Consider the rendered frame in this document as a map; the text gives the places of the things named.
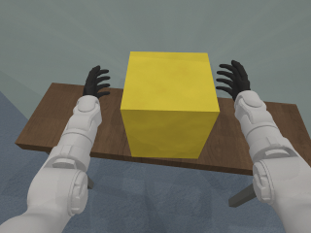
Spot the carton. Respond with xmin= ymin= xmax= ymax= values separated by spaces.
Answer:
xmin=120 ymin=51 xmax=220 ymax=159

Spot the robot right hand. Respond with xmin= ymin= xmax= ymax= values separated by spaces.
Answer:
xmin=216 ymin=60 xmax=251 ymax=102

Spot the table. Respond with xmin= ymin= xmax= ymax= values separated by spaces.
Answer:
xmin=15 ymin=83 xmax=311 ymax=208

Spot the left robot upper arm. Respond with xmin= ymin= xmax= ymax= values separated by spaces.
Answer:
xmin=0 ymin=167 xmax=88 ymax=233

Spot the robot right forearm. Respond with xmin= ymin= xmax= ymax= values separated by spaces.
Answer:
xmin=234 ymin=90 xmax=311 ymax=171

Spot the right robot upper arm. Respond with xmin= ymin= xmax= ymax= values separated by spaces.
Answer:
xmin=253 ymin=156 xmax=311 ymax=233

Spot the robot left forearm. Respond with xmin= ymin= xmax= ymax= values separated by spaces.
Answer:
xmin=26 ymin=95 xmax=102 ymax=208

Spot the robot left hand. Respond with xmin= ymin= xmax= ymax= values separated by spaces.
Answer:
xmin=83 ymin=65 xmax=111 ymax=99

